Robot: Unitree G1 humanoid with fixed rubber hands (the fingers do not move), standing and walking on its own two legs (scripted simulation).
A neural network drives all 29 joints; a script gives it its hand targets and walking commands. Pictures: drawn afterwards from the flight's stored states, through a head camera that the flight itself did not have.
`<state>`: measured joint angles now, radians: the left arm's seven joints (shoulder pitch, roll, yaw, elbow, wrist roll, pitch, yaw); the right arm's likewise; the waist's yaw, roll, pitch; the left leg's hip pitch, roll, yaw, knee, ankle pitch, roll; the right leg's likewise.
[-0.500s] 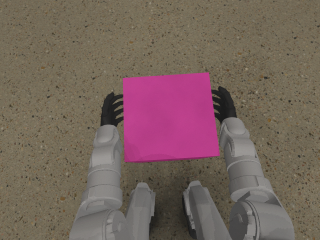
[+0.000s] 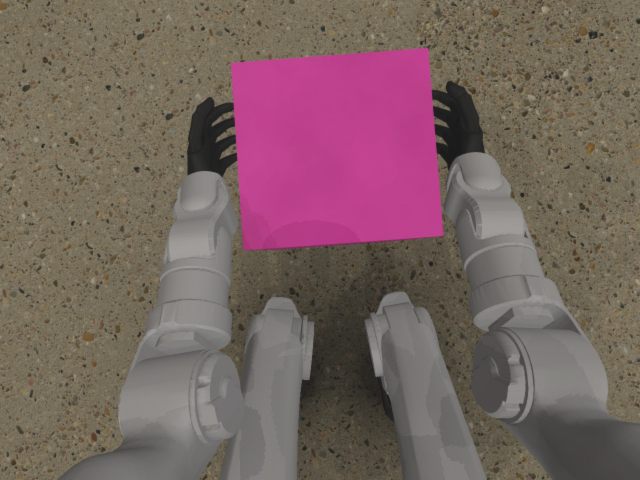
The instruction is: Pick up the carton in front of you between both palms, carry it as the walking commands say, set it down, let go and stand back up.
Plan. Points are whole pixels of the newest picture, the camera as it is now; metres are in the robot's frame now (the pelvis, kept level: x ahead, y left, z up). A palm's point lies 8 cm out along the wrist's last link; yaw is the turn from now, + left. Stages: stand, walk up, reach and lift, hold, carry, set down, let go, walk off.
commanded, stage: set down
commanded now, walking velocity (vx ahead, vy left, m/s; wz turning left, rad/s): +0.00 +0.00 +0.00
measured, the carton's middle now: (333, 172) +0.48 +0.00 -0.19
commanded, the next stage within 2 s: none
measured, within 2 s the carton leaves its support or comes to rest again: rests again in 1.00 s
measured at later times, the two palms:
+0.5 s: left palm (234, 177) +0.49 +0.15 -0.25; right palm (427, 162) +0.50 -0.15 -0.26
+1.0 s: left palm (237, 184) +0.49 +0.15 -0.28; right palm (423, 169) +0.50 -0.15 -0.28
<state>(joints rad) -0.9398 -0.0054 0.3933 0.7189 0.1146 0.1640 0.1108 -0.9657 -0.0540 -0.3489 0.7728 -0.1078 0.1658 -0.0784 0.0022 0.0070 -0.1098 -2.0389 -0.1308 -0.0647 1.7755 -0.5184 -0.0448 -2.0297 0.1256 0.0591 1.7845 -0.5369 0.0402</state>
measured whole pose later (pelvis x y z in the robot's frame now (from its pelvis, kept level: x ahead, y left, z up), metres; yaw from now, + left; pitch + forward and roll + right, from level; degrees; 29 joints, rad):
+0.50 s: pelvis -0.01 +0.00 -0.10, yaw +0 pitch +40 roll +1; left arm -1.19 0.13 0.29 0.85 -0.04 0.14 0.17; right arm -1.24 -0.20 -0.21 0.91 0.04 0.15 -0.14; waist 0.01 0.01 0.18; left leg -2.26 -0.15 -0.04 2.11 -0.56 -0.07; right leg -2.25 0.15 0.04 2.13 -0.58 0.05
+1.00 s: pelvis -0.01 +0.00 -0.12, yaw +0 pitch +37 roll +1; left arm -1.24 0.15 0.31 1.01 0.01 0.11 0.15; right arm -1.28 -0.20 -0.23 1.07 0.00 0.12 -0.13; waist 0.01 0.00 0.22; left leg -2.25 -0.13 -0.03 2.19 -0.59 -0.06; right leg -2.25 0.14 0.03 2.20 -0.60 0.04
